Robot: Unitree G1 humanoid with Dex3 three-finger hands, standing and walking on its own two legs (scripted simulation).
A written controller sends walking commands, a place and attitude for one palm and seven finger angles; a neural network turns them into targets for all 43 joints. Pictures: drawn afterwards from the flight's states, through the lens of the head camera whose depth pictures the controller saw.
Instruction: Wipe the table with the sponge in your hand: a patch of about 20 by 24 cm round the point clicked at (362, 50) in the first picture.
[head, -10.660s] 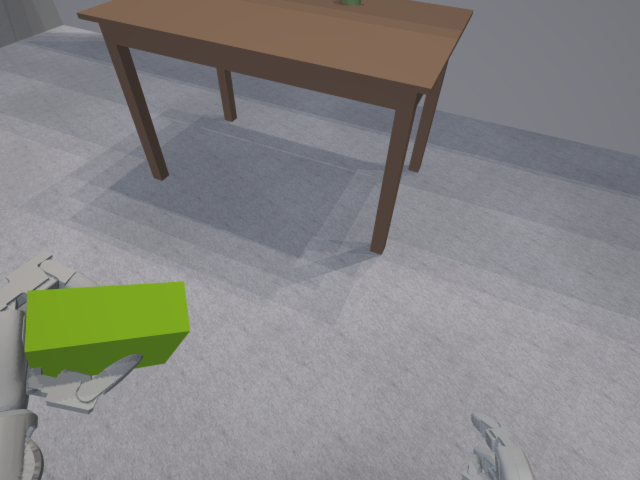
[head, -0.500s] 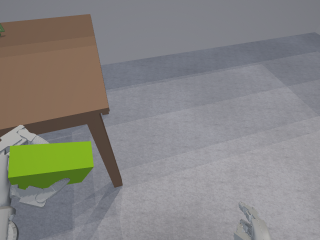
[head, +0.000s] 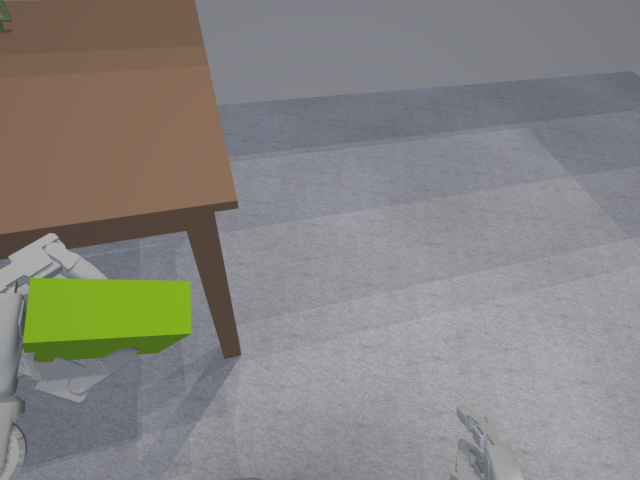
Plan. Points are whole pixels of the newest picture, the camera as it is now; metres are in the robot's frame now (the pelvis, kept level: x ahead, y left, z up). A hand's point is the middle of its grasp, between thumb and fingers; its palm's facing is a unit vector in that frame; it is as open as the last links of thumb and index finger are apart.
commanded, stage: shuffle to correct the standing spot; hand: left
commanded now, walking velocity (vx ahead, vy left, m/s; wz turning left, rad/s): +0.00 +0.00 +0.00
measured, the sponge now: (129, 322) +0.23 +0.22 +0.11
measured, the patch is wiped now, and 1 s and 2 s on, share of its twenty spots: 0.00 0.00 0.00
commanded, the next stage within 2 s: come to a stop and stand still in 1.76 s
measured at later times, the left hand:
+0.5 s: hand (89, 228) +0.30 +0.27 +0.16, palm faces +0.35 -0.85 -0.39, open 9.3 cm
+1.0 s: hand (79, 179) +0.35 +0.30 +0.17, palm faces +0.23 -0.81 -0.54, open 9.3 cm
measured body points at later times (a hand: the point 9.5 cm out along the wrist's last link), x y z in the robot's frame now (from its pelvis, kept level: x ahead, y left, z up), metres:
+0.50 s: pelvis +0.07 +0.03 -0.01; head +0.09 +0.05 +0.44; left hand +0.28 +0.31 +0.18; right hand +0.24 -0.21 -0.07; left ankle +0.04 +0.08 -0.74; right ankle +0.02 -0.13 -0.73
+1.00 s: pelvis +0.11 +0.09 -0.02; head +0.13 +0.08 +0.43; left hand +0.33 +0.34 +0.20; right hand +0.22 -0.16 -0.11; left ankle +0.07 +0.12 -0.71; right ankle +0.15 +0.00 -0.74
